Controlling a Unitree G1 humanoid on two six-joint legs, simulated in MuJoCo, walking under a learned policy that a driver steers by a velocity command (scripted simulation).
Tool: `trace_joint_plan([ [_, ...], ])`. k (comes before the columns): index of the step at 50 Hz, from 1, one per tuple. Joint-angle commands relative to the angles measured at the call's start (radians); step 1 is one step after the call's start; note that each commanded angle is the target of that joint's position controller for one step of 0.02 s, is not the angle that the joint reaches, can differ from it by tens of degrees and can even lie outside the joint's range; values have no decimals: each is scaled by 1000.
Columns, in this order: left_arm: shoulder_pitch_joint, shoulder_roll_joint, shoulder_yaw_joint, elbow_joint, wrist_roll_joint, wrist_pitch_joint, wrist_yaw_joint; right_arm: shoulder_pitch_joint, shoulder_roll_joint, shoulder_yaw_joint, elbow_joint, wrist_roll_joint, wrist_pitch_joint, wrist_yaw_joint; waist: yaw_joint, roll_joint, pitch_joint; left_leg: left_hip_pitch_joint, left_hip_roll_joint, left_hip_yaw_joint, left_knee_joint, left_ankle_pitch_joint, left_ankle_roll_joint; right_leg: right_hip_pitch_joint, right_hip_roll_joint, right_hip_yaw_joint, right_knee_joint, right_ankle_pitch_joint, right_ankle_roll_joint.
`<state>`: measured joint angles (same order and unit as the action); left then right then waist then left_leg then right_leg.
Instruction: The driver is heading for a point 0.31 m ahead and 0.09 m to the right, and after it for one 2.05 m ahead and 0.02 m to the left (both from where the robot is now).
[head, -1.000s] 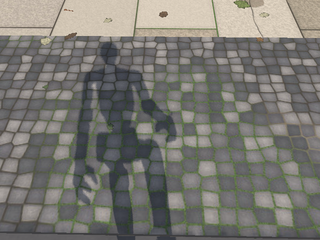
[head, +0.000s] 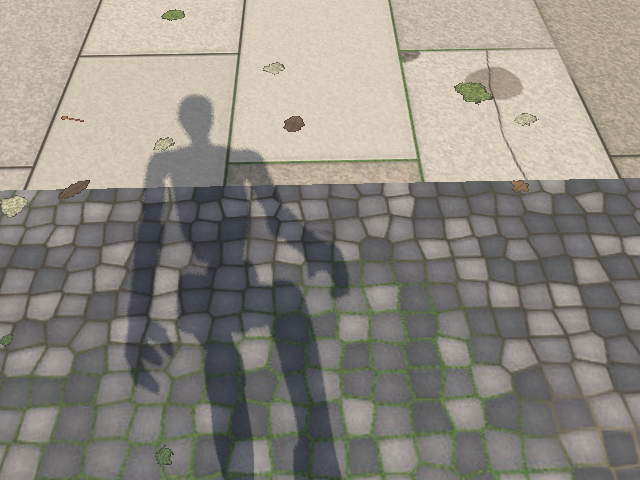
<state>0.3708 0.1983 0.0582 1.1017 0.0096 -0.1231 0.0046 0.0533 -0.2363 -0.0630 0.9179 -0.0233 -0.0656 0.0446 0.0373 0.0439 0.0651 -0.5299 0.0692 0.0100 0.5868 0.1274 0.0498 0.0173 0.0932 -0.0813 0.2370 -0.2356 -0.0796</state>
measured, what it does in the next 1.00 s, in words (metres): goes down: left foot 0.05 m lower, then right foot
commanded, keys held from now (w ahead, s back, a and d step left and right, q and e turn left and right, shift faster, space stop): w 0.04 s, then w+e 0.32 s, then w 0.64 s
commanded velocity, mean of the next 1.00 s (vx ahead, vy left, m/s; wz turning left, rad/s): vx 0.50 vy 0.00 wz -0.18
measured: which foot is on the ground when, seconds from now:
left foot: up 0.00-0.14, down 0.16-0.64, up 0.66-1.00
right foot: down 0.00-0.14, up 0.16-0.62, down 0.64-1.00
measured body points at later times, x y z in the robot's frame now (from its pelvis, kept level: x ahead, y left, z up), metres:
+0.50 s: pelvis +0.28 +0.03 -0.05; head +0.31 +0.03 +0.40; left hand +0.45 +0.24 -0.19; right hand +0.19 -0.20 -0.19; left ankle +0.21 +0.11 -0.79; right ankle +0.40 -0.12 -0.75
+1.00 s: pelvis +0.53 -0.05 -0.05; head +0.54 -0.06 +0.40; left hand +0.52 +0.20 -0.19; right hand +0.60 -0.31 -0.18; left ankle +0.70 +0.07 -0.74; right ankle +0.45 -0.10 -0.79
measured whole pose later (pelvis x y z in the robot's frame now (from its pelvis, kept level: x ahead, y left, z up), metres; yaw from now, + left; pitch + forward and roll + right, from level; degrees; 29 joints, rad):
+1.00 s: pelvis +0.53 -0.05 -0.05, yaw -12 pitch +0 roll -1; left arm 0.42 0.19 0.04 1.07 0.01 -0.09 0.00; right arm 0.12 -0.22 -0.06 0.94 -0.03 -0.02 0.03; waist 0.04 0.04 0.03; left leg -0.62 0.12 0.02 0.80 -0.07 0.01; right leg 0.02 0.10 -0.09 0.19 -0.21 -0.10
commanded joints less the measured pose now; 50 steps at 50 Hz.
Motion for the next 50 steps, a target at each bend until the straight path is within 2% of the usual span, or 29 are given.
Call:
trace_joint_plan([
  [1, -68, 130, 17, -48, 5, -16, 6, -39, -63, -6, -53, 12, -3, -6, -36, -105, 56, 159, -2, 7, -91, 116, 18, -170, -260, 147, -138, 127, -88],
  [3, -20, 129, 17, -31, 24, -1, 19, -83, -87, -11, -69, 7, -10, -11, -10, -75, 88, 85, 16, -12, -148, 60, 24, -52, -274, 161, -68, 151, -86],
  [5, 17, 147, 22, -24, 41, 19, 32, -46, -104, -19, -57, 2, -27, -14, -17, -39, 72, 94, 18, -22, -216, -1, 25, 40, -271, 173, 80, 260, -83],
  [6, 9, 159, 25, -30, 46, 30, 34, 48, -116, -26, -23, -1, -37, -16, -56, -16, 29, 187, 13, -19, -252, -12, 30, 34, -251, 164, 223, 340, -81],
  [7, -10, 151, 25, -42, 39, 40, 34, 222, -124, -35, 48, -10, -44, -20, -126, 23, -46, 393, 9, -10, -304, 35, 33, -53, -195, 141, 452, 323, -73],
  [8, -13, 100, 17, -51, 22, 37, 26, 350, -154, -47, 103, -26, -48, -22, -165, 133, -131, 594, 72, -45, -252, 166, 45, -228, -70, 76, 788, -61, -57],
  [9, 84, 32, 7, -67, -8, 29, 26, 394, -170, -34, 95, -44, -56, -14, -86, 207, -226, 840, 255, -188, -39, 504, 39, -510, -29, 114, 1004, -386, -55],
  [10, 160, 70, 16, -39, -38, 31, 38, 395, -182, -37, 79, -23, -44, -17, -96, 206, -283, 886, 335, -286, -77, 387, 131, -635, -37, 142, 1073, -319, -42],
  [11, 84, 101, 19, -51, -19, 41, 38, 330, -163, -38, 65, -9, -34, -28, -102, 177, -226, 769, 358, -366, -203, -82, 188, -716, -95, 115, 1114, -248, -27],
  [12, -42, 132, 27, -81, 2, 46, 20, 254, -93, -17, 42, -10, -36, -35, -96, 76, -102, 605, 302, -351, -313, -314, 168, -720, -143, 130, 1064, -151, -12],
  [13, -77, 125, 31, -92, 12, 55, -2, 221, -82, -8, 35, -16, -39, -45, -69, 39, -53, 503, 278, -314, -360, -318, 148, -683, -157, 136, 1032, -89, 0],
  [14, -86, 94, 27, -100, 24, 71, -21, 232, -96, -7, 42, -12, -46, -56, -42, 38, -20, 415, 273, -258, -379, -208, 145, -636, -175, 142, 975, -49, 20],
  [17, -115, 53, 18, -120, 34, 102, -41, 270, -91, -7, 58, 5, -68, -63, -11, 17, -21, 392, 215, -103, -394, 3, 112, -624, -186, 115, 911, 31, 40],
  [22, -271, 22, -10, -188, 19, 96, -48, 333, -48, 8, 83, 2, -64, -55, -35, 25, 7, 419, 135, 58, -422, 88, 97, -608, -162, 58, 579, 191, 17],
  [26, -367, 36, -21, -225, 21, 88, -43, 416, -75, 6, 126, 7, -52, -58, -61, 26, 27, 527, 177, 77, -417, 157, 113, -563, -130, -6, 407, 169, -20],
  [29, -327, 65, -10, -217, 24, 76, -34, 422, -89, 4, 144, 1, -36, -63, -28, 37, 5, 616, 196, 97, -292, 401, 107, -483, -87, -29, 347, 60, -66],
  [30, -245, 78, -2, -189, 26, 71, -29, 414, -96, 3, 146, 0, -30, -62, 8, 40, -34, 619, 188, 109, -181, 493, 100, -386, -57, -41, 316, 38, -84],
  [31, -97, 95, 9, -136, 33, 61, -24, 400, -93, 6, 143, 5, -21, -59, 73, 13, -105, 563, 156, 141, -3, 473, 82, -199, -35, -50, 243, 87, -106],
  [32, 65, 167, 32, -96, 54, 51, -14, 395, -73, 15, 117, 14, -19, -55, 128, -47, -204, 365, 118, 160, 258, 213, 60, 56, -182, 124, 226, 37, -155],
  [33, 145, 274, 58, -91, 58, 54, -6, 491, 25, 32, 84, 43, -20, -37, 88, -291, -328, -14, -76, 173, 675, -572, 12, 340, -508, 639, 124, 3, -305],
  [34, 90, 263, 59, -100, 9, 71, -6, 384, -81, 3, 80, 19, -17, -42, 97, -135, -295, -116, -81, -9, 768, -650, 23, 271, -486, 708, 44, -43, -288],
  [35, -28, 224, 47, -119, 0, 72, -5, 303, -76, -1, 46, 21, -22, -40, 52, -118, -142, -176, -26, -28, 750, -560, 32, 142, -452, 541, 27, -36, -251],
  [36, -90, 155, 30, -128, 3, 64, -9, 278, -65, 0, 45, 22, -29, -39, 21, -70, -72, -137, 6, -33, 678, -488, 33, 15, -407, 450, -11, 46, -210],
  [38, -134, 84, 9, -120, -1, 48, -5, 326, -22, 3, 69, -6, -4, -37, -52, -75, -30, -6, 41, -34, 566, -435, 13, -144, -329, 305, -59, 159, -149],
  [39, -114, 74, 4, -111, 0, 38, -3, 340, -7, 3, 77, -12, 9, -32, -61, -79, -34, 30, 38, -29, 542, -428, 4, -167, -316, 274, -70, 198, -145],
  [41, -66, 102, 6, -92, -2, 24, 1, 312, -5, -1, 64, -15, 26, -24, -72, -78, -24, 10, 38, -13, 499, -395, -12, -170, -300, 232, -90, 261, -151],
  [43, -31, 120, 8, -83, -3, 21, 2, 228, -14, -3, 33, -14, 34, -21, -63, -87, 3, -58, 53, -2, 433, -324, -29, -158, -291, 207, -120, 247, -150],
  [46, 21, 112, 1, -74, -1, 23, 1, 106, -22, -2, -9, -6, 35, -18, -35, -91, 30, -133, 59, 10, 304, -228, -46, -109, -279, 180, -135, 276, -139],
  [50, 88, 114, -3, -58, 2, 22, 2, -16, -10, 10, -53, 1, 31, -16, 0, -97, 38, -129, 31, 42, 143, -149, -40, -37, -274, 140, -123, 368, -126],
])
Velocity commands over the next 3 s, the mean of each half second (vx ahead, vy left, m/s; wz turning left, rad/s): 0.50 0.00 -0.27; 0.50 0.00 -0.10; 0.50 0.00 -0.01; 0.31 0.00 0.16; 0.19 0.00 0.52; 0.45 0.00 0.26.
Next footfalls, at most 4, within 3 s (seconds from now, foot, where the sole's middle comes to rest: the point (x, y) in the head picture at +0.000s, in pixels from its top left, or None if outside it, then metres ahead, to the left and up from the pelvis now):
0.16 left None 0.25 0.11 -0.83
0.64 right None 0.49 -0.11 -0.83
1.20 left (345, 343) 0.83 0.01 -0.83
1.74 right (435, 264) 1.08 -0.23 -0.83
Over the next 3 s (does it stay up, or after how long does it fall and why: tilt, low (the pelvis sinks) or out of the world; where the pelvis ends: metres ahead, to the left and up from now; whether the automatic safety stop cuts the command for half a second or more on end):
stays up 1.31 -0.09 -0.04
